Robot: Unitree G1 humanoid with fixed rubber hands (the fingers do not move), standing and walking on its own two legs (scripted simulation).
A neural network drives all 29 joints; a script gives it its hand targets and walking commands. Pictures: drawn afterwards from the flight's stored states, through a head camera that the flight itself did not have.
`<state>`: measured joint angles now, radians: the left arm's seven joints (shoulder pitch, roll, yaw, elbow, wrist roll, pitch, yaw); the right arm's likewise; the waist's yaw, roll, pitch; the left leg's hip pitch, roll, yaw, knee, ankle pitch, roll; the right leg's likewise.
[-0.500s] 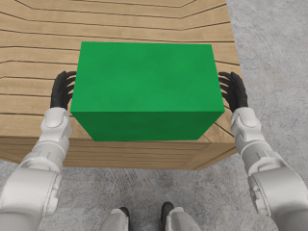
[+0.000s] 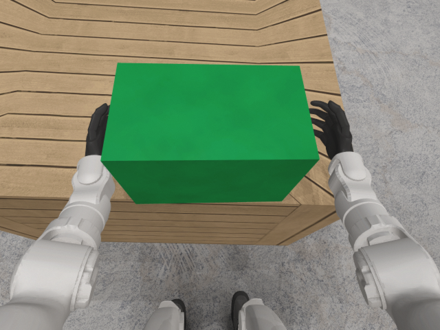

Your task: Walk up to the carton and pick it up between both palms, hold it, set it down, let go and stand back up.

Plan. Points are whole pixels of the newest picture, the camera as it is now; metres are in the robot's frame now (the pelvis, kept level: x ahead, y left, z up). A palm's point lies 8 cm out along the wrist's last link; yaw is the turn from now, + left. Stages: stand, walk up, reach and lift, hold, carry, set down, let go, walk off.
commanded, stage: reach and lift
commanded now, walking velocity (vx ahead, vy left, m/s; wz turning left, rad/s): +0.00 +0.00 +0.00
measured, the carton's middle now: (210, 141) +0.45 +0.02 -0.01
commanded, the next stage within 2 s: none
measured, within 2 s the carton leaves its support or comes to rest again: leaves its support in 1.12 s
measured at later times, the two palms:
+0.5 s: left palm (102, 148) +0.42 +0.22 +0.00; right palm (325, 146) +0.43 -0.19 +0.01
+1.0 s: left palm (105, 148) +0.42 +0.22 +0.00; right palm (323, 145) +0.43 -0.19 +0.01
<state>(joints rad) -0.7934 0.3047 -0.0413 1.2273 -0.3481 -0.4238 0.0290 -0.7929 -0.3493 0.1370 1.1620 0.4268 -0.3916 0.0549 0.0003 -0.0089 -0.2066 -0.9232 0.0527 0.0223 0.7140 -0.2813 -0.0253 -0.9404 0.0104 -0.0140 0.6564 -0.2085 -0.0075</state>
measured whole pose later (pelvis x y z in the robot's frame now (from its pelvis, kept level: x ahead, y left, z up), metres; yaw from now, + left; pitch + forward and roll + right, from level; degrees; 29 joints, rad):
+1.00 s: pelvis +0.00 +0.00 +0.00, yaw +0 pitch +28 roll -1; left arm -0.79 0.27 -0.03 1.25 -0.33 -0.51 0.05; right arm -0.79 -0.26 0.08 1.15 0.31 -0.42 -0.04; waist 0.00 0.00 -0.21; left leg -0.93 0.05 0.02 0.71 -0.28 -0.03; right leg -0.94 0.01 -0.01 0.66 -0.21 -0.01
